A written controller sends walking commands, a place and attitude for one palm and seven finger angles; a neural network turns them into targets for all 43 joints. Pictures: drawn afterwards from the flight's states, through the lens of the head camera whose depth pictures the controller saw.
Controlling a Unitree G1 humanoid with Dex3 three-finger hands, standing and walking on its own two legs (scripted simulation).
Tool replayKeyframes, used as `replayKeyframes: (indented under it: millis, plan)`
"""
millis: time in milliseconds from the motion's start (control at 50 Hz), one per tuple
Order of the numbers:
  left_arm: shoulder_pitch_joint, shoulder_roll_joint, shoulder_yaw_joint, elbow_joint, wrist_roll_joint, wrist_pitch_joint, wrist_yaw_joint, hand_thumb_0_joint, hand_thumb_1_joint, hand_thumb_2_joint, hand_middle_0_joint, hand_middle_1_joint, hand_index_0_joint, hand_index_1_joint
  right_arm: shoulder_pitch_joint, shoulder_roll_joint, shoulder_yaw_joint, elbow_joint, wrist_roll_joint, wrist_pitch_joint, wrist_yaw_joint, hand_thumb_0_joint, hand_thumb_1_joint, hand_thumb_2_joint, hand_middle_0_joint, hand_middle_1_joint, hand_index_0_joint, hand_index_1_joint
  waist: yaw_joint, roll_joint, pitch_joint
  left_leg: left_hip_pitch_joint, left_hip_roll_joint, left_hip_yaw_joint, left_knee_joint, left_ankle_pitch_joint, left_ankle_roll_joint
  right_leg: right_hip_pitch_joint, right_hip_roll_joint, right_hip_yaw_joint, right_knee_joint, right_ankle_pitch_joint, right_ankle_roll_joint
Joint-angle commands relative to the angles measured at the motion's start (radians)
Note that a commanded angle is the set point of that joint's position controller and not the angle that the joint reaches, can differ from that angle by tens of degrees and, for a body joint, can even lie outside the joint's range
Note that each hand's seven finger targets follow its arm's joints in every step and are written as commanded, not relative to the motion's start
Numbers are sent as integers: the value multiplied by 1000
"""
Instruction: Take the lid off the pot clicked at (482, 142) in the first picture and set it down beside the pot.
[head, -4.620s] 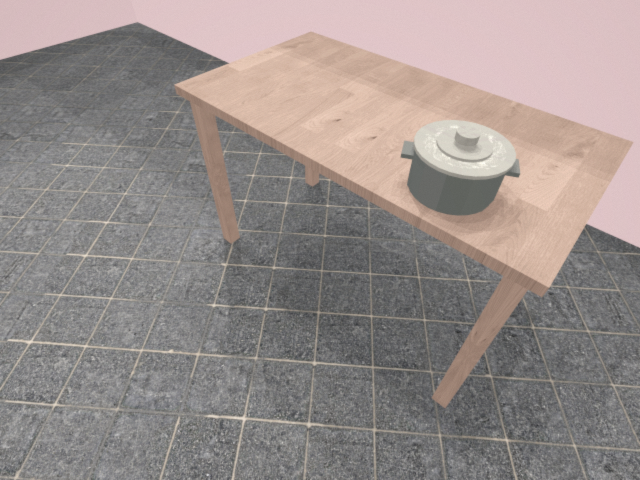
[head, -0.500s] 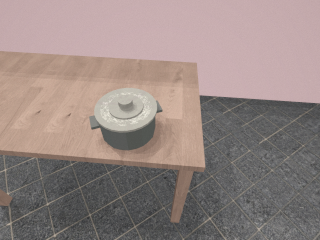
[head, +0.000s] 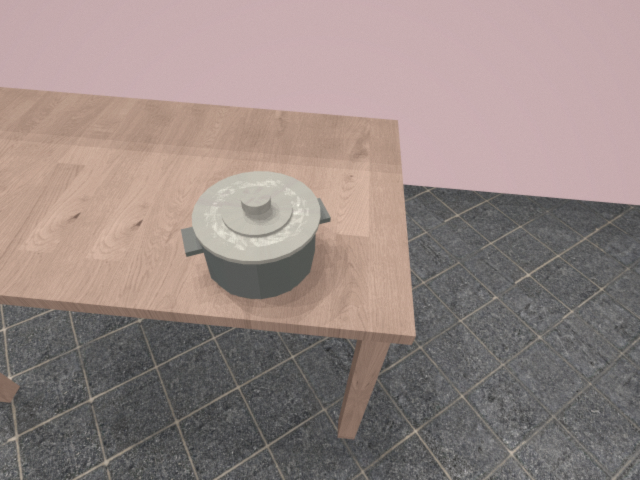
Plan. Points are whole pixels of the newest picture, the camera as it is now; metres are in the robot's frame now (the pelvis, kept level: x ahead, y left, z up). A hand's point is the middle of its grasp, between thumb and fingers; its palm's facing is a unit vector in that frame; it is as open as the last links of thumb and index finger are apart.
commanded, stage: lift the closed hand beside the body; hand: left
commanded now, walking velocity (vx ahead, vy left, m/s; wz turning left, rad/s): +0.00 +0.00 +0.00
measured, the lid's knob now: (255, 200) +0.50 +0.14 +0.06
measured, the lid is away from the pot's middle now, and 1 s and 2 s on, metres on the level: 0.00 0.00 0.00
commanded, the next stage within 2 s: raise the hand higher, near the body in 0.66 s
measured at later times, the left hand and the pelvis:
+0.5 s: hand out of the picture +0.09 +0.20 -0.06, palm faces +0.24 -0.93 -0.27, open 4.0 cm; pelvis -0.04 -0.02 +0.00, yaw +2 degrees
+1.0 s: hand out of the picture +0.10 +0.21 +0.00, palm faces +0.26 -0.89 -0.38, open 3.1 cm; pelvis -0.02 -0.02 +0.00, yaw +1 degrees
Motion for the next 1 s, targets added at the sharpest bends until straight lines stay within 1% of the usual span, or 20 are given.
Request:
replayKeyframes:
  millis: [0, 20, 40, 60, 80, 100, 140, 160, 200, 220, 280, 380, 520, 600, 660, 700, 780, 840, 940, 980]
  plan:
    - [71, 98, 24, -31, -4, -18, 4, 0, 900, 900, -200, -300, -200, -300, 40, -112, -17, -35, 6, -13, -7, 0, -900, -900, 200, 300, 200, 300, 0, 17, 18, 49, 122, -122, -75, 307, 4, -63, -67, 56, -70, 233, -40]
    - [100, 88, 16, 1, 9, -37, 40, 0, 900, 900, -200, -300, -200, -300, -5, -139, -16, -99, 7, -13, -6, 0, -900, -900, 200, 300, 200, 300, 3, 67, 74, -9, 142, -102, 107, 561, -23, -119, -97, 107, -65, 505, -31]
    - [-546, 270, 50, -1196, -101, -170, 44, 0, 900, 900, -244, -348, -244, -348, 15, -228, -30, -387, 71, -184, 11, 0, -900, -900, 200, 300, 200, 300, 9, 195, -363, 225, 50, -148, -54, 551, -66, 15, -25, 13, -3, 473, -56]
    - [-349, 335, 100, -1208, -73, -122, 113, 0, 900, 900, -288, -396, -288, -396, -63, -179, -6, -376, 76, -251, -21, 0, -900, -900, 200, 300, 200, 300, 9, 258, -351, 289, 70, -131, -24, 563, -72, -45, -2, 5, 31, 340, -61]
    - [17, 128, 1, -1064, -45, -11, 115, 0, 900, 900, -332, -444, -332, -444, -60, -167, -10, -395, 73, -276, -26, 0, -900, -900, 200, 300, 200, 300, 19, 285, -306, 273, 83, -148, -78, 596, -85, -90, 9, -21, 28, 199, -63]
    - [158, 28, -11, -855, -30, 54, 116, 0, 900, 900, -376, -492, -376, -492, -80, -167, -12, -345, 58, -277, -17, 0, -900, -900, 200, 300, 200, 300, 19, 200, -184, 221, 65, -142, -79, 595, -71, -87, 20, -43, -2, 198, -55]
    - [190, 13, 17, -616, 14, 72, 96, 0, 900, 900, -464, -588, -464, -588, -76, -190, -53, -391, 29, -234, 11, 0, -900, -900, 200, 300, 200, 300, 5, -50, 7, 42, 55, -130, -56, 452, -43, -162, 33, -73, -43, 239, -38]
    - [309, 3, 48, -555, 16, 57, 79, 0, 900, 900, -508, -636, -508, -636, -90, -193, -70, -423, 29, -206, 18, 0, -900, -900, 200, 300, 200, 300, 24, -134, 7, 1, 54, -118, -55, 388, -40, -145, 33, -79, -45, 241, -38]
    - [384, 35, 66, -735, 2, 12, 41, 0, 900, 900, -596, -732, -596, -732, -133, -186, -73, -515, 28, -177, 30, 0, -900, -900, 200, 300, 200, 300, 53, -135, -29, -19, 42, -91, -67, 284, -38, -103, 25, -64, -41, 208, -39]
    - [358, 68, 84, -838, -9, -9, 32, 0, 900, 900, -640, -780, -640, -780, -147, -184, -65, -558, 29, -170, 27, 0, -900, -900, 200, 300, 200, 300, 55, -93, -57, -17, 35, -84, -73, 240, -37, -85, 24, -54, -44, 184, -41]
    - [212, 150, 151, -952, -28, -54, 32, 0, 900, 900, -772, -924, -772, -924, -162, -178, -48, -630, 36, -139, 1, 0, -900, -900, 200, 300, 200, 300, 23, -11, -3, -44, 23, -65, -79, 85, -33, -125, 20, -31, -76, 92, -38]
    - [87, 137, 133, -1049, -44, -96, 31, 0, 900, 900, -992, -1164, -992, -1164, -159, -164, -35, -679, 38, -118, -37, 0, -900, -900, 200, 300, 200, 300, -2, 51, -1, -8, 9, -51, -71, -19, -18, -168, 25, -5, -124, 6, -32]
    - [162, 154, 151, -1117, -53, -94, 44, 0, 900, 900, -1300, -1500, -1300, -1500, -146, -161, -27, -681, 23, -133, -59, 0, -900, -900, 200, 300, 200, 300, 13, 65, -38, 41, 8, -54, -67, 45, -10, -121, 27, -3, -136, 57, -38]
    - [192, 173, 171, -1168, -51, -91, 51, 0, 900, 900, -1300, -1500, -1300, -1500, -153, -161, -25, -673, 21, -143, -62, 0, -900, -900, 200, 300, 200, 300, 23, 85, -41, 56, 13, -61, -79, 78, -12, -95, 27, -10, -133, 87, -39]
    - [260, 184, 198, -1114, -46, -81, 55, 0, 900, 900, -1300, -1500, -1300, -1500, -158, -160, -28, -652, 19, -145, -64, 0, -900, -900, 200, 300, 200, 300, 27, 4, -16, 41, 17, -64, -76, 98, -8, -95, 28, -17, -136, 103, -34]
    - [250, 185, 191, -1164, -47, -86, 51, 0, 900, 900, -1300, -1500, -1300, -1500, -168, -162, -27, -654, 18, -151, -63, 0, -900, -900, 200, 300, 200, 300, 31, 4, -21, 43, 15, -65, -77, 104, -5, -88, 25, -14, -134, 104, -32]
    - [278, 197, 202, -1267, -44, -94, 57, 0, 900, 900, -1300, -1500, -1300, -1500, -166, -154, -26, -645, 17, -174, -63, 0, -900, -900, 200, 300, 200, 300, 42, 77, -52, 81, 19, -65, -87, 133, -7, -66, 23, -17, -132, 120, -35]
    - [341, 176, 198, -1218, -39, -84, 57, 0, 900, 900, -1300, -1500, -1300, -1500, -166, -153, -33, -626, 16, -177, -61, 0, -900, -900, 200, 300, 200, 300, 41, -13, -28, 74, 23, -65, -80, 174, -1, -73, 27, -24, -123, 166, -29]
    - [349, 200, 215, -1358, -37, -103, 60, 0, 900, 900, -1300, -1500, -1300, -1500, -163, -147, -34, -630, 14, -193, -58, 0, -900, -900, 200, 300, 200, 300, 52, 61, -65, 114, 24, -63, -84, 229, -4, -44, 22, -21, -116, 216, -32]
    - [403, 193, 225, -1343, -37, -98, 60, 0, 900, 900, -1300, -1500, -1300, -1500, -166, -140, -37, -626, 14, -190, -55, 0, -900, -900, 200, 300, 200, 300, 54, 29, -41, 106, 28, -64, -88, 247, -5, -42, 25, -29, -117, 237, -32]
